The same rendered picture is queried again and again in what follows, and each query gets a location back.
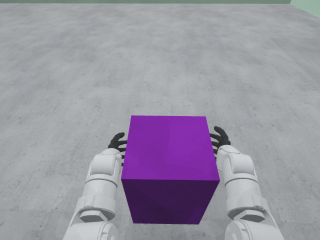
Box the right robot hand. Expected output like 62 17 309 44
209 126 231 162

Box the left robot hand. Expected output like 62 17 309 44
108 132 127 167

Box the left robot upper arm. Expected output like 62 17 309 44
64 221 118 240

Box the right robot forearm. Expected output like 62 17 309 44
216 145 285 240

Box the left robot forearm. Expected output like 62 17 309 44
63 148 122 240

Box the carton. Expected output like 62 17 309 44
121 115 220 225

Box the right robot upper arm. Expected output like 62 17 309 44
224 219 284 240

